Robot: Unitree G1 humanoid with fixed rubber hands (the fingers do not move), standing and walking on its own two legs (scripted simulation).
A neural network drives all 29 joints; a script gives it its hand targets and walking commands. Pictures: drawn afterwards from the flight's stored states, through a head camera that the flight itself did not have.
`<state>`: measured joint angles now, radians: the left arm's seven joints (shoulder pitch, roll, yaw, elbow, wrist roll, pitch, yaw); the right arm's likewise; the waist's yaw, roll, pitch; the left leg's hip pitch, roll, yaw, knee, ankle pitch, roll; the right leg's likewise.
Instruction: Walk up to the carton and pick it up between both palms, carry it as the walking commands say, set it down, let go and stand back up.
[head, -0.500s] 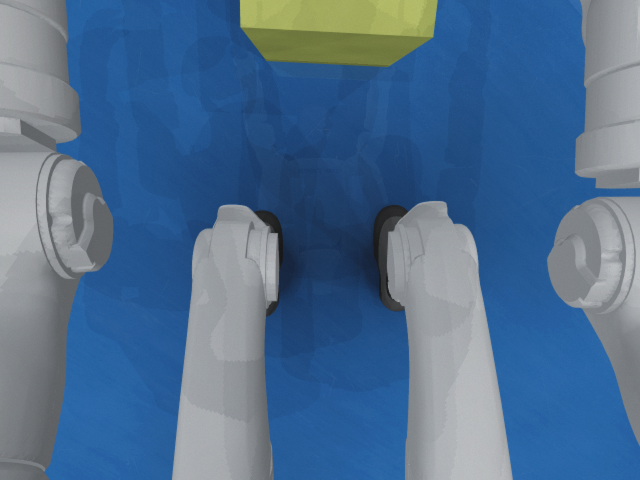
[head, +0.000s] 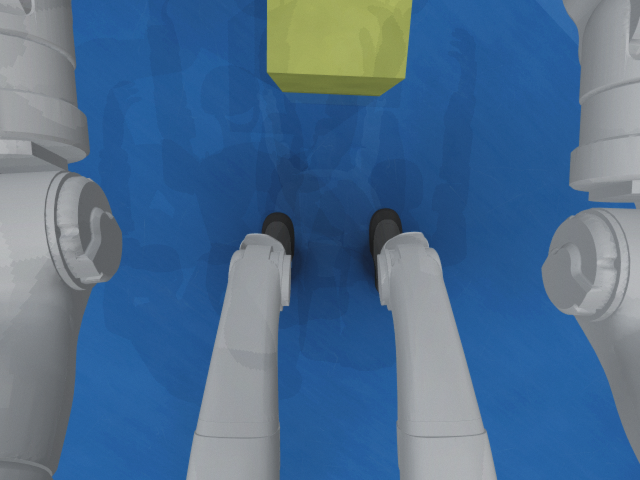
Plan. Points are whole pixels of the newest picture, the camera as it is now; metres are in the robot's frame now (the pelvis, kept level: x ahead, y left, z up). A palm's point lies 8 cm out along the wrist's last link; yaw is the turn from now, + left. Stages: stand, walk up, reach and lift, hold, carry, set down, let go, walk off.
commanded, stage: set down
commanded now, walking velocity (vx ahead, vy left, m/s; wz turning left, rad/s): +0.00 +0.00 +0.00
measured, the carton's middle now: (336, 19) +0.60 -0.01 -0.51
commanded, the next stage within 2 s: let go in 0.08 s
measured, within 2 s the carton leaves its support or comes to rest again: neither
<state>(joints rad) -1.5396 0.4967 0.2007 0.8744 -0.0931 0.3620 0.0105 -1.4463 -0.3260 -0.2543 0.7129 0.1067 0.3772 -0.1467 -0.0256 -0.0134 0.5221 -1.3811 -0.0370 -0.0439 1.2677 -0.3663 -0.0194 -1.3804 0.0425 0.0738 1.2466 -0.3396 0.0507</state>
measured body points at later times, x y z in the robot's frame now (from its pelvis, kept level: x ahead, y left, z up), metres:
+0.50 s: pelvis +0.04 +0.00 +0.07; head +0.37 +0.00 +0.37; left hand +0.50 +0.21 -0.08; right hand +0.48 -0.20 -0.08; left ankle +0.11 +0.12 -0.60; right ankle +0.11 -0.14 -0.60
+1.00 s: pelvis +0.11 +0.00 +0.13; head +0.20 +0.01 +0.57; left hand +0.35 +0.22 +0.04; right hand +0.33 -0.22 +0.04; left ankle +0.11 +0.12 -0.60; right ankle +0.11 -0.14 -0.60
